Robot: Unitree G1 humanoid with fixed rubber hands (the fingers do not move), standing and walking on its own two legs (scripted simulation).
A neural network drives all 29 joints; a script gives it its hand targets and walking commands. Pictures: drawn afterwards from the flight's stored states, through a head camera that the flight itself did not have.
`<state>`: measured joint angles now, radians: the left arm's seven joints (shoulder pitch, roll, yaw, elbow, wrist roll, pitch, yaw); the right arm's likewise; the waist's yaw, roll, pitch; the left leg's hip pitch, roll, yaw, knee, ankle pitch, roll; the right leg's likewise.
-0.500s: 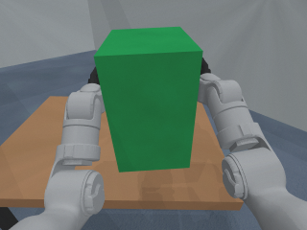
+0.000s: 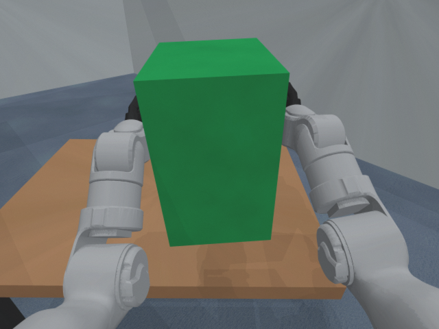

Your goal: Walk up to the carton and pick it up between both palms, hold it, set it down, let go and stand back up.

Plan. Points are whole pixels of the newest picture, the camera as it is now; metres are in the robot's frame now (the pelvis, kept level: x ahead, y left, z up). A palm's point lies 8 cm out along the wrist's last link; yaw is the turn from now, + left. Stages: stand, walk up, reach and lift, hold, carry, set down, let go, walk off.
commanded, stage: hold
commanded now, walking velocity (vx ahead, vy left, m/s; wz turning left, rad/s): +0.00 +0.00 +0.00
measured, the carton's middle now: (214, 139) +0.37 +0.00 +0.26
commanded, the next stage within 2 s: none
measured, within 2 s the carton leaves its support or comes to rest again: neither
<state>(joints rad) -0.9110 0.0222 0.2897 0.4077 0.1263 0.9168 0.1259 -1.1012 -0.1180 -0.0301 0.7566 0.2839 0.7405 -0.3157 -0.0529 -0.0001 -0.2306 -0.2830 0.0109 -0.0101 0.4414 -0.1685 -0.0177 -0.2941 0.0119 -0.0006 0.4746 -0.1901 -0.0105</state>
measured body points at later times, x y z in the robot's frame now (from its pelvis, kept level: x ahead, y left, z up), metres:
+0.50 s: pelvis +0.00 +0.00 +0.00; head -0.08 +0.00 +0.44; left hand +0.39 +0.13 +0.27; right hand +0.40 -0.13 +0.29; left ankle +0.04 +0.13 -0.74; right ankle +0.04 -0.11 -0.74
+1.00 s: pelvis +0.00 +0.00 +0.00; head -0.09 +0.00 +0.44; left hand +0.38 +0.13 +0.27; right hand +0.39 -0.13 +0.29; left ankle +0.04 +0.13 -0.74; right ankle +0.04 -0.11 -0.74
